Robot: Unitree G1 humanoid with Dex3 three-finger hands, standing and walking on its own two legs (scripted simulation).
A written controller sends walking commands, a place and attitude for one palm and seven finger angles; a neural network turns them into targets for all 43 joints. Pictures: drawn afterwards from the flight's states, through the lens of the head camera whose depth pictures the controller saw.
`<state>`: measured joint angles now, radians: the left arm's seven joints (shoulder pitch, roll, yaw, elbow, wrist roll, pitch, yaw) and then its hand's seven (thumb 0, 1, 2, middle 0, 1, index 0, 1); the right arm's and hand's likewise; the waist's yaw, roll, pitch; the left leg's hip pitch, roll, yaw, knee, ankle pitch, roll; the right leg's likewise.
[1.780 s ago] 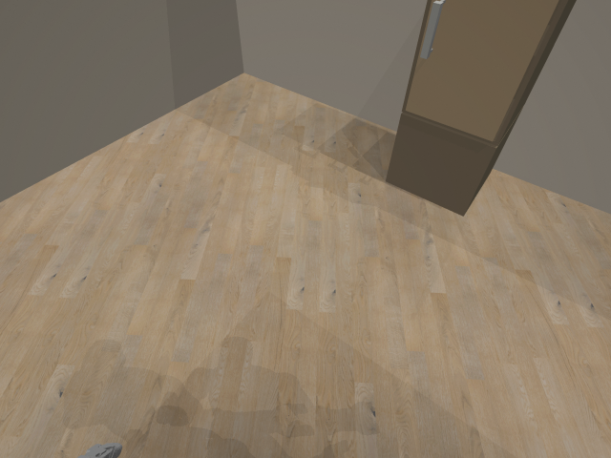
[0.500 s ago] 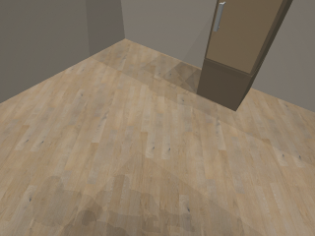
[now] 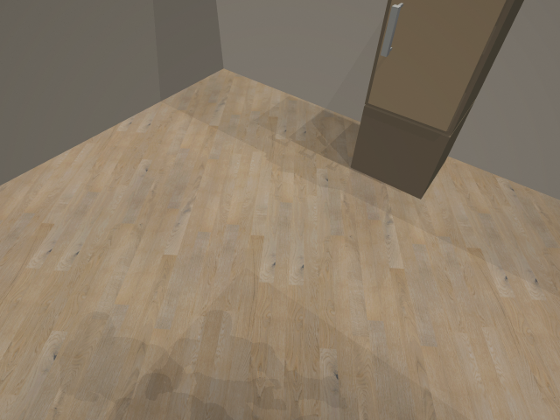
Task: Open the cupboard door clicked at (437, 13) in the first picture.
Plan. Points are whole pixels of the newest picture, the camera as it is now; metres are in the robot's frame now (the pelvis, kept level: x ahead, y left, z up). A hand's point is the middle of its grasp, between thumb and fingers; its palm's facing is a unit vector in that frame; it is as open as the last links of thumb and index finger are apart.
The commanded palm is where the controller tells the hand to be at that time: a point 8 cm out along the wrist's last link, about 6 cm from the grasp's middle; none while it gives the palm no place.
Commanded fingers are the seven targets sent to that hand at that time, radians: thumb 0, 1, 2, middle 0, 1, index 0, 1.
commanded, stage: walk to a spot facing it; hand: left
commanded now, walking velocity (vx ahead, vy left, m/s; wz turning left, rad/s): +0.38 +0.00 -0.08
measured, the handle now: (392, 30) +1.45 -0.34 -0.02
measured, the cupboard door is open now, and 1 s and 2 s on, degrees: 0 0 0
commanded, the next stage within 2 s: turn to face it in 1.34 s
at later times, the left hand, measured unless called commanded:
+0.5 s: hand out of the picture +0.16 +0.19 -0.19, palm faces -0.07 -0.99 -0.15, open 7.3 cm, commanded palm none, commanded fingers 0.00 0.90 0.90 -0.20 -0.30 -0.20 -0.30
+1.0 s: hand (214, 314) +0.35 +0.16 -0.19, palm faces +0.02 -0.99 -0.16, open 7.2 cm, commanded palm none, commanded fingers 0.00 0.90 0.90 -0.20 -0.30 -0.20 -0.30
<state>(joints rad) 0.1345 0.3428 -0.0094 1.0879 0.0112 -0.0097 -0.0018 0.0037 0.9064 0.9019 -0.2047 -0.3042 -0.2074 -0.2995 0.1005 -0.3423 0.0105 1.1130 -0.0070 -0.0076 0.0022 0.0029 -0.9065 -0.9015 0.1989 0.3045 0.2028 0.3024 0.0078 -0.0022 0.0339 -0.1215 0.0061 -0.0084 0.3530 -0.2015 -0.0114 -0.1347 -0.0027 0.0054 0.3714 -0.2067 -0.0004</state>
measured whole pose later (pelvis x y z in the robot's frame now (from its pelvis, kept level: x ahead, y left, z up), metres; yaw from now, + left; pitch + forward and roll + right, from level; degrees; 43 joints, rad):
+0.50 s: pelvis +0.12 +0.02 -0.01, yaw -3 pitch +0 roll -1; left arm 0.24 0.19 0.04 1.07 0.03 0.01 -0.03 0.01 0.93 0.90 -0.20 -0.30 -0.20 -0.30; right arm 0.52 -0.10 0.00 1.19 -0.02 -0.07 -0.03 0.00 -0.91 -0.90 0.20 0.30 0.20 0.30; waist -0.03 -0.02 0.07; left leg 0.07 0.03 0.09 0.31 -0.38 0.01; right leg -0.54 -0.08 -0.09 0.93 -0.30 -0.02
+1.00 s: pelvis +0.34 -0.02 -0.01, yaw -2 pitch +0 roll -2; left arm 0.31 0.19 0.05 1.08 0.03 -0.06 0.00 0.00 0.93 0.90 -0.20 -0.30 -0.21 -0.30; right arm 0.16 -0.17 -0.06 0.99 -0.02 -0.03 0.03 0.00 -0.92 -0.90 0.19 0.30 0.19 0.30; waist 0.02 0.00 0.01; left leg -0.48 0.14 0.11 0.72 -0.24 -0.01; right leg -0.13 0.00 -0.18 0.45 -0.31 -0.03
